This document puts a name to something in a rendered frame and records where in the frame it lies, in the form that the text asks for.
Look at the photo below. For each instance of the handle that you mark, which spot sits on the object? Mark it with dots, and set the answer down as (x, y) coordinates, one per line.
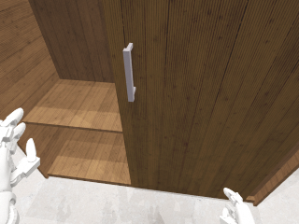
(127, 59)

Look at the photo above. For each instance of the robot left hand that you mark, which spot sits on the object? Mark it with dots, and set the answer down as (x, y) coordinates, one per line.
(10, 134)

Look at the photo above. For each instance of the robot right hand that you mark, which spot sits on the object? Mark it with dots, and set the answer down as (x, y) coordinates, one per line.
(239, 212)

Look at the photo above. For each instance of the wardrobe door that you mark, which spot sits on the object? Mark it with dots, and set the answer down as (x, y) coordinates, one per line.
(216, 91)
(277, 168)

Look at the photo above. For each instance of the left robot forearm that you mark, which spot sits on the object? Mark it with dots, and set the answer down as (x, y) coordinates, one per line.
(8, 211)

